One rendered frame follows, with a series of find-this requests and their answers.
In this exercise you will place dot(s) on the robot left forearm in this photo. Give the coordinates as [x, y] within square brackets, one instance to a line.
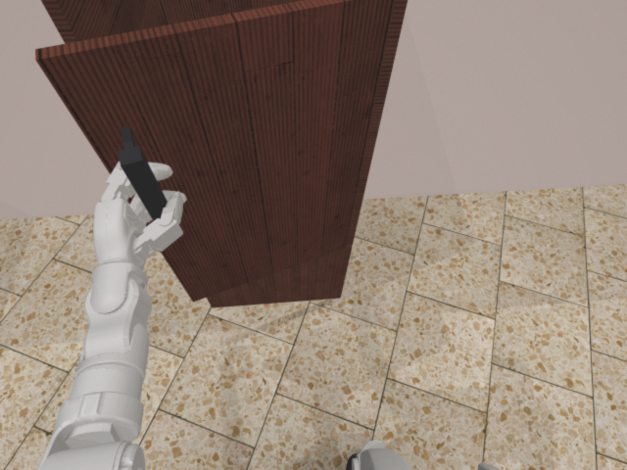
[104, 405]

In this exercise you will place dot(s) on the robot right shin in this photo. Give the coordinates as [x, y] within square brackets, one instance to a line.
[373, 444]

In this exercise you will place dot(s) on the handle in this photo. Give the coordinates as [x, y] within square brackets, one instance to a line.
[141, 176]

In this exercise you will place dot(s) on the cupboard door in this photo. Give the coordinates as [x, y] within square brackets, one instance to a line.
[262, 115]

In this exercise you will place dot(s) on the robot left upper arm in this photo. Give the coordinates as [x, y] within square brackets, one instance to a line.
[120, 455]

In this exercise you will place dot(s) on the robot right thigh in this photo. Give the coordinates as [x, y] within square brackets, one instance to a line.
[379, 459]

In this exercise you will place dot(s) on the left robot hand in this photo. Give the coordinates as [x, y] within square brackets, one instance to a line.
[116, 224]

